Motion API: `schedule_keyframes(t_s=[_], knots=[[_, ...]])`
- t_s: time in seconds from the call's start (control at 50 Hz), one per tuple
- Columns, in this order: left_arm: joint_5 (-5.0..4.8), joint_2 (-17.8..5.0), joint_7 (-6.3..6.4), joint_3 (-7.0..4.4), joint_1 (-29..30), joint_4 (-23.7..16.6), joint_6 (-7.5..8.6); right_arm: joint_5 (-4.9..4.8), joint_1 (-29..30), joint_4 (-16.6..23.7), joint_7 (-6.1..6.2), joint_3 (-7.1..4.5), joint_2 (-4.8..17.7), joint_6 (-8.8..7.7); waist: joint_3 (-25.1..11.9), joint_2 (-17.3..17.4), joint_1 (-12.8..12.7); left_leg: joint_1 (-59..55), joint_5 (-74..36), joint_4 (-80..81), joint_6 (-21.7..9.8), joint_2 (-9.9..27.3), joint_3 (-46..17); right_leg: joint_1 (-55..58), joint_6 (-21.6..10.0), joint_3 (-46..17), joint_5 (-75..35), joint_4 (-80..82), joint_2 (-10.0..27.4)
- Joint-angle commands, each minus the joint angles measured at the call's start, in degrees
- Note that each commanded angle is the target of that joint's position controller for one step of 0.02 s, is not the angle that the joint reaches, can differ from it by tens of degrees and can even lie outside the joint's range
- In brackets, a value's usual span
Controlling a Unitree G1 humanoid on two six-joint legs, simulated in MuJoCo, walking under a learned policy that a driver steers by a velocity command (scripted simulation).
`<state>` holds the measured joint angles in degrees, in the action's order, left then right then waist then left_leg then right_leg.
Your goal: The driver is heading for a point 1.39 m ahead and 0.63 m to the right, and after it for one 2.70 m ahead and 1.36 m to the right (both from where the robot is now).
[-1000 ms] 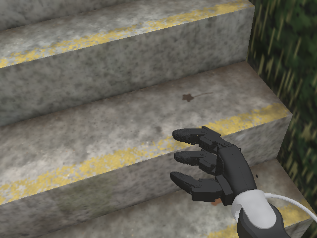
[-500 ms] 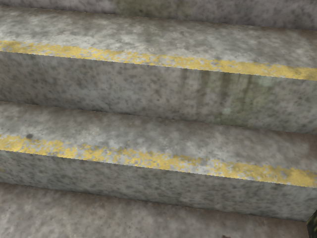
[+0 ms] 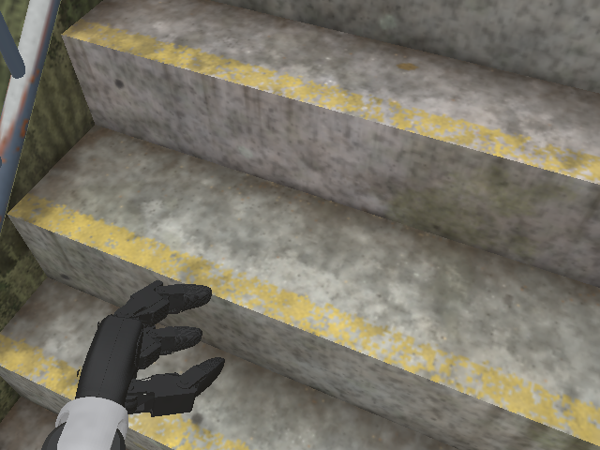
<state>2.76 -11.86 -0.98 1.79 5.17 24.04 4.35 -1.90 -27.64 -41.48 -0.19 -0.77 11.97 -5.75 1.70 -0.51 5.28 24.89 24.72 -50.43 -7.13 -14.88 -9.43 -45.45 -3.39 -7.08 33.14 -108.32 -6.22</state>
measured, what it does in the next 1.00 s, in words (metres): climbs, turning right: right foot, then left foot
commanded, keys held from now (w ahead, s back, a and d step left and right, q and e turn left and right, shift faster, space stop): e+shift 1.00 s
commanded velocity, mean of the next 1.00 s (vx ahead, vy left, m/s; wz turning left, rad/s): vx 0.09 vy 0.00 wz -0.57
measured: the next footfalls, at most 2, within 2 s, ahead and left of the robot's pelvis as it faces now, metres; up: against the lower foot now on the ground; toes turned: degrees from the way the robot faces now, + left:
right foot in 0.16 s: +0.10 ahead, -0.10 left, +0.00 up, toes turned +10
left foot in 0.50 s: +0.24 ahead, +0.15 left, +0.00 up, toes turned -10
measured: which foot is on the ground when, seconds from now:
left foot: down 0.00-0.12, up 0.14-0.48, down 0.50-0.78, up 0.80-1.00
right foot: up 0.00-0.14, down 0.16-0.48, up 0.50-0.74, down 0.76-1.00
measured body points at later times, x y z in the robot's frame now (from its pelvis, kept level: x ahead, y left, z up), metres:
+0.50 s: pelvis +0.20 +0.02 +0.06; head +0.24 +0.01 +0.51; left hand +0.25 +0.28 -0.06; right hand +0.50 -0.14 +0.06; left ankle +0.22 +0.16 -0.67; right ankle +0.06 -0.11 -0.63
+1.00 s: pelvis +0.25 +0.04 +0.16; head +0.25 +0.04 +0.61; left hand +0.50 +0.14 +0.07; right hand +0.30 -0.27 +0.11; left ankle +0.28 +0.16 -0.31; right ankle +0.21 -0.07 -0.50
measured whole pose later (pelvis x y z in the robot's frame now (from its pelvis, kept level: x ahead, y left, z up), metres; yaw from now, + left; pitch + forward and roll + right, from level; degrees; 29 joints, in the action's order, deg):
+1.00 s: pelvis +0.25 +0.04 +0.16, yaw -36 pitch +1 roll +0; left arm 0.9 -10.4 3.8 1.5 -16.0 31.7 -1.9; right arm 2.1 -5.1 -29.3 -1.1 1.3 13.8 0.6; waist -1.6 0.7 -0.3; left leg 46.7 11.3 -111.1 1.9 -5.6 -3.3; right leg -33.7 -2.9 -4.8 35.7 -64.3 -6.1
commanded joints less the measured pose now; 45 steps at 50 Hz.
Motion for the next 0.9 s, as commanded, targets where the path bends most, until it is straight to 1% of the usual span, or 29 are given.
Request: schedule_keyframes(t_s=[0.02,0.06,0.1,0.12,0.14,0.16,0.18,0.2,0.22,0.26,0.3,0.34,0.38,0.42,0.46,0.48,0.5,0.52,0.54,0.56,0.62,0.64,0.72,0.74,0.76,0.8,0.82,0.84,0.9], knots=[[0.65,0.36,2.17,1.42,-2.89,-5.82,-1.01,0.98,14.53,10.29,2.29,-1.23,6.67,-1.36,-1.20,-8.10,-7.66,5.05,-30.21,26.65,-0.51,14.37,-21.40,2.38,1.40,0.96,-3.04,20.96,4.01],[2.91,-1.43,3.33,0.31,-6.59,-5.19,-3.58,0.10,18.78,11.10,2.61,-0.32,8.22,-0.02,-6.72,-6.06,-10.45,9.19,-62.38,24.35,1.37,13.53,-12.50,19.43,4.28,15.28,-10.09,21.22,-2.15],[2.40,-5.44,4.14,-2.18,-28.80,-0.28,-4.23,1.47,28.38,13.07,1.77,-0.66,13.14,-0.30,-16.78,-2.24,-23.11,18.37,-90.96,3.87,7.75,13.72,-9.19,48.06,-0.12,9.40,-22.10,39.62,2.19],[1.16,-6.18,5.09,-3.28,-39.77,5.81,-3.59,0.18,31.51,13.91,1.51,-0.19,11.43,0.88,-17.07,-13.75,-28.50,21.49,-60.40,-23.95,12.61,6.11,-6.35,52.42,-8.76,-3.74,-30.00,63.52,6.96],[-2.23,-4.06,4.25,-3.41,-42.94,13.87,-3.28,3.09,26.03,14.47,0.30,2.29,2.97,0.57,-9.08,-18.53,-22.04,24.02,-5.02,-33.75,12.26,2.20,-1.48,51.53,-9.88,-2.77,-45.71,81.59,6.59],[-1.84,0.84,2.30,-1.75,-30.16,12.57,-2.95,3.09,22.04,15.57,-0.94,3.10,1.32,-2.14,4.66,-4.86,-11.42,25.27,8.34,-41.61,9.83,4.77,0.25,38.70,-9.60,-3.32,-41.75,92.46,8.25],[0.75,0.61,1.70,-1.62,-21.85,11.35,-2.50,4.13,18.58,14.72,-2.04,3.45,0.21,-3.68,3.45,0.28,-4.94,28.08,11.91,-46.95,8.73,5.20,1.37,40.17,-8.70,-5.16,-75.03,80.04,11.94],[0.81,3.77,0.86,-0.68,-23.38,14.98,-1.27,5.69,24.78,16.90,-1.98,5.12,-3.64,-4.87,3.29,2.74,-6.60,32.27,15.59,-51.30,9.03,8.79,10.60,39.33,-5.31,-4.96,-97.96,85.46,13.16],[1.15,2.51,1.54,-1.66,-21.33,14.13,0.69,4.66,17.39,16.48,-2.74,4.84,-2.80,-4.66,-1.14,0.13,-1.32,34.98,9.33,-52.99,9.89,13.17,5.03,44.60,-8.08,-12.70,-104.37,82.30,18.81],[-1.40,-1.83,3.08,-4.12,-16.04,11.69,-0.11,4.30,11.55,12.58,-2.43,3.68,1.02,-2.48,-6.03,2.31,-0.95,35.35,4.18,-65.83,12.93,14.90,1.82,39.14,-12.77,-19.24,-94.16,82.95,20.11],[-4.11,-5.39,3.05,-5.10,-15.38,12.54,-1.61,6.48,31.04,18.83,-0.90,4.25,-1.19,-1.52,-1.59,13.67,-4.92,42.14,4.31,-68.48,14.72,14.55,9.01,34.13,-11.11,-20.91,-88.61,86.37,15.77],[-4.86,-11.12,5.15,-7.40,-16.63,12.28,-1.90,5.87,35.94,25.42,-0.17,5.70,-0.86,-1.00,-4.23,10.08,-4.36,42.24,-0.77,-50.78,16.21,19.27,3.96,39.96,-10.04,-27.09,-87.31,83.41,17.01],[-3.92,-9.89,6.69,-7.51,-15.52,10.71,-5.67,4.93,36.27,23.78,0.35,5.46,0.41,0.04,-13.48,7.34,-4.76,29.31,-9.79,-34.86,15.43,18.41,5.94,42.61,-7.38,-22.73,-82.78,80.01,12.07],[-5.03,-8.52,6.30,-7.04,-22.44,13.45,-8.10,6.12,43.72,25.17,1.53,5.33,-1.98,0.28,-16.10,7.96,-5.99,5.73,-4.82,-13.99,13.44,9.08,20.22,37.27,-1.66,-13.17,-113.87,79.58,2.21],[-5.45,-11.59,5.83,-8.74,-19.14,10.55,-4.95,1.54,27.04,19.85,1.71,0.17,6.76,1.41,-19.79,-1.00,1.77,-21.32,-37.54,29.44,11.31,14.01,3.86,36.28,4.24,-22.51,-93.08,65.33,2.73],[-4.13,-8.17,4.53,-7.86,-13.90,7.07,-3.29,-0.01,18.29,10.47,2.27,-1.94,9.94,2.59,-13.45,6.58,2.68,-26.02,-56.52,43.19,10.22,20.19,1.21,32.21,8.57,-11.96,-37.01,48.60,-2.92],[-2.61,-4.09,2.67,-6.39,-14.68,6.00,-1.91,0.36,16.71,7.22,2.64,-0.83,8.09,2.62,-5.10,11.90,1.90,-36.48,-82.31,37.27,7.88,26.59,2.13,7.20,9.39,-1.97,12.99,22.61,-8.32],[-2.87,0.57,1.85,-4.52,-20.24,6.32,-0.04,8.16,13.78,6.51,3.37,-0.41,5.89,3.19,-13.17,14.83,-0.76,-53.68,-134.22,10.73,-2.05,43.82,-7.46,-22.22,8.18,-4.91,26.89,-13.30,-10.03],[-4.38,-2.64,2.05,-4.35,-22.58,8.46,-0.01,11.68,10.50,5.28,3.17,-0.92,4.42,5.05,-26.47,8.28,1.41,-60.09,-133.53,10.33,-7.67,49.08,-7.30,-29.68,8.81,-2.34,25.43,-33.56,-7.42],[-5.45,-2.61,3.36,-4.14,-17.18,5.98,-0.63,11.25,15.10,3.91,3.01,-1.75,5.75,4.87,-21.66,4.52,0.65,-59.29,-114.53,15.39,-8.67,45.75,-4.12,-38.45,9.24,0.21,23.45,-40.63,-5.18],[-2.40,3.19,2.95,0.15,-11.17,-2.93,-4.10,1.78,27.38,1.81,4.65,-1.81,4.85,5.23,-5.25,4.01,-10.17,-31.12,-68.19,32.06,-2.14,38.74,9.78,-31.98,10.23,1.36,18.04,-30.26,6.34],[-0.85,-0.92,2.04,-0.59,-11.65,-3.66,-4.51,1.46,30.29,2.68,5.32,-2.04,6.86,5.93,-7.07,0.56,-11.83,-35.49,-70.92,31.14,-1.47,34.28,12.17,-29.40,11.22,3.66,13.72,-20.57,5.90],[-1.48,-1.02,1.63,0.89,-10.73,-3.37,-4.27,2.17,34.65,5.27,4.89,-4.49,14.23,7.69,-16.87,1.71,-11.76,-21.23,-74.01,31.85,-2.80,28.79,18.66,-1.50,9.86,9.62,-13.19,17.90,10.15],[-1.71,-2.24,2.40,0.18,-15.84,-0.87,-4.92,3.56,37.71,6.39,3.94,-5.20,17.61,7.51,-21.06,5.06,-14.52,-17.67,-91.98,28.85,-3.84,29.49,20.61,11.46,7.94,11.22,-13.70,25.09,8.64],[-2.93,-1.64,3.05,0.36,-17.39,-0.85,-6.45,1.74,29.36,3.68,3.13,-5.13,18.85,6.83,-24.09,15.69,-11.70,-24.73,-105.60,24.76,-6.18,33.62,15.35,12.16,4.14,10.86,17.86,34.28,3.79],[-2.90,-9.21,2.24,-2.42,-26.43,1.20,-6.33,1.25,24.40,4.16,1.79,-4.81,18.56,7.31,-27.62,2.29,-15.65,-22.87,-91.96,-1.20,-0.57,28.07,15.63,28.89,-4.14,3.07,-1.51,59.43,3.39],[-3.09,-14.47,3.98,-4.54,-25.91,3.13,-7.35,2.68,26.66,8.84,-0.22,-2.81,12.03,6.64,-27.13,-17.27,-12.52,4.91,-19.00,-15.08,4.03,16.82,12.82,41.60,-10.38,-17.34,-16.17,67.13,6.75],[0.48,-14.67,5.48,-4.73,-19.54,0.07,-6.91,3.22,29.03,10.36,-1.78,-1.28,8.33,5.49,-25.66,-20.23,-10.19,17.90,-5.22,-46.74,5.92,10.94,7.12,37.91,-14.36,-31.44,-27.76,71.36,12.11],[-1.69,-7.15,4.46,-2.92,-15.51,0.61,-4.75,3.96,24.99,13.40,-2.02,1.15,3.51,5.71,-5.15,0.28,-5.17,28.81,-4.27,-61.90,7.46,9.87,0.56,18.00,-9.48,-27.46,-17.35,66.51,12.73]])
